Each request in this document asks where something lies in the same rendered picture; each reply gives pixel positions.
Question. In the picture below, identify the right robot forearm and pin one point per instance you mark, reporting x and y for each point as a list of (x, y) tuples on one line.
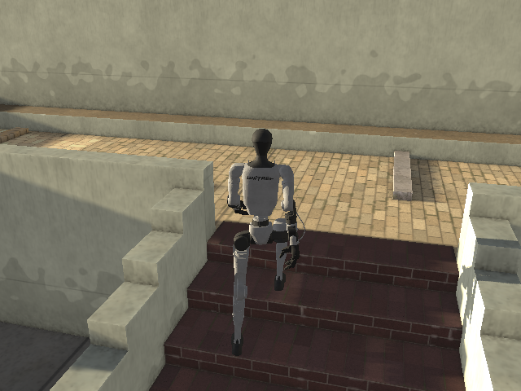
[(292, 225)]

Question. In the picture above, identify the robot left hand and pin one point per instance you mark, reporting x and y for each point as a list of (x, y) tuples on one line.
[(241, 211)]

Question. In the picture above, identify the robot right thigh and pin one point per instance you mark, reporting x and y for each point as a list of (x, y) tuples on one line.
[(279, 233)]

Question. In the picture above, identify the robot left thigh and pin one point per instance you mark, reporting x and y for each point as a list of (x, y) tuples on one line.
[(241, 252)]

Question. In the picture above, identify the robot thigh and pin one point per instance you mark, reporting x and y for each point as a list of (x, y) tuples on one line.
[(279, 233), (241, 252)]

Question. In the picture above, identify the left robot forearm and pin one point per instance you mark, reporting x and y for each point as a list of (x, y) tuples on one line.
[(233, 206)]

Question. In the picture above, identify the right robot upper arm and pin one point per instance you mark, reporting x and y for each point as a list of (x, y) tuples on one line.
[(287, 175)]

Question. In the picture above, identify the left robot upper arm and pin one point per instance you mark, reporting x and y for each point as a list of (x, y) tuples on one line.
[(235, 172)]

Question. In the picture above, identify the robot right hand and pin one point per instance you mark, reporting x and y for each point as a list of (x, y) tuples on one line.
[(294, 250)]

